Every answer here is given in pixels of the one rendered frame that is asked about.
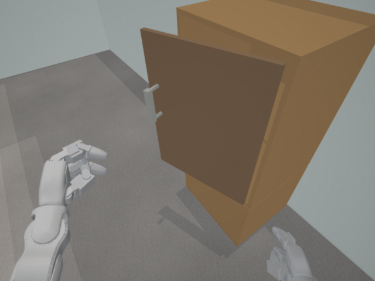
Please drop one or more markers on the robot left forearm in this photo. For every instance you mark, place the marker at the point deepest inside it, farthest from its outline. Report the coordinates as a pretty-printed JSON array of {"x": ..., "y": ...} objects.
[{"x": 45, "y": 239}]

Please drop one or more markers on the cupboard door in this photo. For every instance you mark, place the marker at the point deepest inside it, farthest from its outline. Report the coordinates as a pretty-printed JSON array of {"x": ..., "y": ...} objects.
[{"x": 216, "y": 104}]

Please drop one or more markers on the right robot hand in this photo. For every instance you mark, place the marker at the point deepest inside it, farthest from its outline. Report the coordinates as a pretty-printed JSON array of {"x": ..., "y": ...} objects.
[{"x": 285, "y": 265}]

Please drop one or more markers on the handle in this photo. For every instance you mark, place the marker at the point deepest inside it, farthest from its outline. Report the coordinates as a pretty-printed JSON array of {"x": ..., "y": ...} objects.
[{"x": 150, "y": 107}]

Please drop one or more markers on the left robot hand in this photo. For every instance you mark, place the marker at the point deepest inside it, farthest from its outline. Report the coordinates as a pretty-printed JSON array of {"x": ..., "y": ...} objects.
[{"x": 57, "y": 173}]

